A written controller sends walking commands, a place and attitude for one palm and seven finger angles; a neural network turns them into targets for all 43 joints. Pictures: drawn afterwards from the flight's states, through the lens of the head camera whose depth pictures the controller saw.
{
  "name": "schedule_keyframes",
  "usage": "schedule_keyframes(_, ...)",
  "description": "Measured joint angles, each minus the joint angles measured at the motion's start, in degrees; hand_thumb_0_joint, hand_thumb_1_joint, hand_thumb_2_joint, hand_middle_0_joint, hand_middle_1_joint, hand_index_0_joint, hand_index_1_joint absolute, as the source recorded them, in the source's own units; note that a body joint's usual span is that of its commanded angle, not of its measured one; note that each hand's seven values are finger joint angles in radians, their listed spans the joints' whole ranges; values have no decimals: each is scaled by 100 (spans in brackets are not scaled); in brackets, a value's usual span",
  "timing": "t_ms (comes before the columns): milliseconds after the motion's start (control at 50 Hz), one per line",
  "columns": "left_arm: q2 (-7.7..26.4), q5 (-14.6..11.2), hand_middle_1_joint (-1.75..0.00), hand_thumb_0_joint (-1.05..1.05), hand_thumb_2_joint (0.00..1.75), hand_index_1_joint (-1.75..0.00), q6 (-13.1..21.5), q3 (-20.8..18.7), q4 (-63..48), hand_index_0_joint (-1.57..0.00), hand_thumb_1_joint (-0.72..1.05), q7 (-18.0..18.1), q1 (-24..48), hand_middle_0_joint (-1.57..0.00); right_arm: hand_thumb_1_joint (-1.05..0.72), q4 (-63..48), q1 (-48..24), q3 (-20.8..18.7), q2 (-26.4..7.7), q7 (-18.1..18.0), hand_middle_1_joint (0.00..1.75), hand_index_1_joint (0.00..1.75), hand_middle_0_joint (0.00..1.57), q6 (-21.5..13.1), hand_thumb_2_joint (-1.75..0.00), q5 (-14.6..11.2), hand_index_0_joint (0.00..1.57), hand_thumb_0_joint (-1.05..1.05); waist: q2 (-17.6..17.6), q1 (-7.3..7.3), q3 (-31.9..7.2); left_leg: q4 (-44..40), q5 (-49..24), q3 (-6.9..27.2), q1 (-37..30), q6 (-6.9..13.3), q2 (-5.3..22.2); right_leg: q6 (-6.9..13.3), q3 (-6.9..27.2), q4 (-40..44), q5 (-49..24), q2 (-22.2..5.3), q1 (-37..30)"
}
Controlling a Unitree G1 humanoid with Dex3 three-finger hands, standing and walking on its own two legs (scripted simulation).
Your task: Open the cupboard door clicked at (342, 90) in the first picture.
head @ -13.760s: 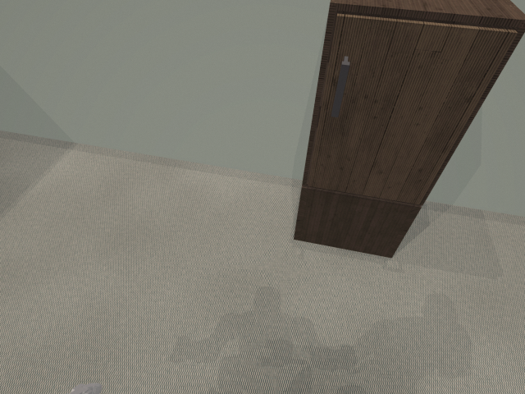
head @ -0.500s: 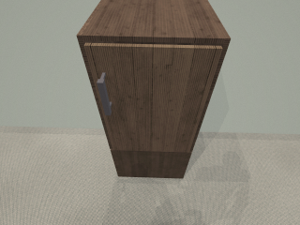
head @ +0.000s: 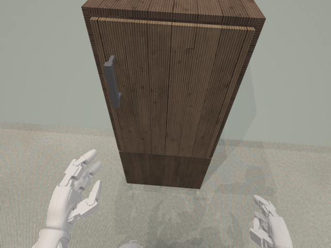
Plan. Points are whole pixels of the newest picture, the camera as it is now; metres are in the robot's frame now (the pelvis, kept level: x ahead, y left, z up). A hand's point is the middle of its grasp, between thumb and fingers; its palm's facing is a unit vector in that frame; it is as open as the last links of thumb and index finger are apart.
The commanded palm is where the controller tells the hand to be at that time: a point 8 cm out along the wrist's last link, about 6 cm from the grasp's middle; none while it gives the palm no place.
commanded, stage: raise the hand with hooked fingers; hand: left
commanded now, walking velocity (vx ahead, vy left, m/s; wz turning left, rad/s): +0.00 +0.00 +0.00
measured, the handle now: (114, 82) +0.55 +0.18 +0.10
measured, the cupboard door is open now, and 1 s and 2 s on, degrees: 0 0 0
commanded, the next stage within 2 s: move the hooked fingers beside the handle in 1.78 s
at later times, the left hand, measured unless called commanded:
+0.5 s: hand (71, 190) +0.23 +0.22 +0.05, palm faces -0.01 -1.00 -0.05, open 11.0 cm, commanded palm +0.20 +0.27 +0.06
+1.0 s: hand (40, 166) +0.27 +0.28 +0.09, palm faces +0.01 -1.00 -0.04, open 13.7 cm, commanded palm +0.24 +0.33 +0.10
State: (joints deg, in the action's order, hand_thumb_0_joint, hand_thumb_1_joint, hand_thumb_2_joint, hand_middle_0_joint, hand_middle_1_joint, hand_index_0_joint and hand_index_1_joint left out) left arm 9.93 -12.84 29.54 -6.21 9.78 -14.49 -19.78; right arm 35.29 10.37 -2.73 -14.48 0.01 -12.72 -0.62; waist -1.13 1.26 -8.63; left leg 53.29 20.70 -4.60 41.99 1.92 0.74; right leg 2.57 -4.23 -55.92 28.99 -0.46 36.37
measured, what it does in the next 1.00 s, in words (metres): stands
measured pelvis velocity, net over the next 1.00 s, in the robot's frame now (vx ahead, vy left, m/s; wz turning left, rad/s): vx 0.01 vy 0.03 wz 0.02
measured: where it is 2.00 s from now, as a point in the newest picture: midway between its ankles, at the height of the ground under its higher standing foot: outside the picture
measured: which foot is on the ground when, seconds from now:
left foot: down 0.00-1.00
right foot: down 0.00-1.00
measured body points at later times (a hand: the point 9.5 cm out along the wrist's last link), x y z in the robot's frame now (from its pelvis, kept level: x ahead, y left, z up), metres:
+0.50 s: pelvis +0.00 -0.01 +0.00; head +0.05 -0.01 +0.45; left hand +0.23 +0.27 +0.06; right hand +0.14 -0.25 -0.10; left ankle +0.06 +0.10 -0.68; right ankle -0.01 -0.09 -0.68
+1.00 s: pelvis +0.01 +0.03 +0.02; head +0.03 +0.04 +0.47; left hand +0.26 +0.33 +0.10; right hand +0.19 -0.20 -0.05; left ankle +0.06 +0.10 -0.68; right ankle -0.01 -0.09 -0.68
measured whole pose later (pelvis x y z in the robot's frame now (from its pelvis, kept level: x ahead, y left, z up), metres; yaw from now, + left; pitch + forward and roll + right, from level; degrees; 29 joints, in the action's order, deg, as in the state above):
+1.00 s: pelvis +0.01 +0.03 +0.02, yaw +1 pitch +7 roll -3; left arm 21.9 -20.0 14.2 -18.7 14.4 -24.2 -5.0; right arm 31.6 14.1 3.4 -14.7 -4.3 -11.6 -2.7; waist 1.4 -0.4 -4.7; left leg 48.1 19.2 -2.9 36.0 3.9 0.5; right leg 0.6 -5.7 -45.6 24.7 0.2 27.7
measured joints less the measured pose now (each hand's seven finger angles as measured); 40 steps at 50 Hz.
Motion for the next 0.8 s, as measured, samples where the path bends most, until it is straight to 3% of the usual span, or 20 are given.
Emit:
schedule_keyframes(60, 138, -155, -46, 0, 79, -46, -111, -105, -34, -22, 67, -396, -227, -21, -91, -447, -140, -51, -61, -45, 30, 30, 21, 144, -90, -69, 20, 1, -59, -104, 1, 562, 218, 81, 433, -47, 78, 85, -78, -518, 233, 54, 384)
schedule_keyframes(140, 289, -295, -52, 1, 75, -52, -387, -331, -279, -23, 57, -259, -570, -22, -91, -704, -134, -3, -60, -215, 30, 30, 20, 210, -90, -107, 20, 1, 3, -232, 65, 923, 364, 299, 664, -132, 152, 169, -283, -715, 367, 141, 476)
schedule_keyframes(240, 521, -445, -59, 1, 70, -59, -185, -530, -572, -23, 45, -348, -336, -23, -91, -478, 10, 257, 16, -358, 30, 30, 20, 90, -90, -93, 20, 1, 177, -307, 133, 1055, 395, 554, 803, -185, 197, 211, -519, -646, 360, 228, 455)
schedule_keyframes(280, 613, -525, -62, 1, 68, -62, -265, -587, -509, -23, 40, -566, -58, -23, -91, -325, 65, 366, 70, -375, 30, 30, 20, 87, -90, -109, 20, 1, 239, -292, 158, 1019, 373, 576, 802, -191, 206, 203, -537, -585, 326, 244, 443)
schedule_keyframes(340, 730, -621, -67, 1, 65, -66, -664, -701, -312, -24, 33, -854, 275, -24, -91, -152, 196, 469, 168, -379, 30, 30, 21, 153, -90, -144, 20, 1, 286, -210, 173, 829, 306, 510, 682, -188, 204, 168, -469, -426, 247, 240, 365)
schedule_keyframes(420, 758, -733, -73, 1, 61, -72, -1083, -891, -124, -25, 24, -919, 356, -24, -91, -70, 449, 471, 210, -371, 30, 30, 21, 209, -90, -153, 21, 1, 321, -74, 179, 446, 196, 337, 382, -135, 193, 110, -299, -110, 99, 224, 161)
schedule_keyframes(600, 739, -783, -86, 0, 52, -86, -778, -1049, 0, -26, 3, -799, 398, -26, -91, -40, 744, 288, -93, -372, 30, 30, 21, 115, -90, -156, 20, 1, 281, -16, 264, 69, 82, 152, 107, 5, 128, -11, -120, 245, -73, 161, -52)
schedule_keyframes(800, 937, -726, -101, 0, 42, -101, -1018, -1043, 20, -28, -20, -779, 788, -28, -91, -223, 532, 351, -166, -404, 30, 30, 21, 20, -90, -190, 20, 1, 235, -48, 351, -172, 3, 156, -224, 123, 49, -119, -126, 610, -230, 107, -452)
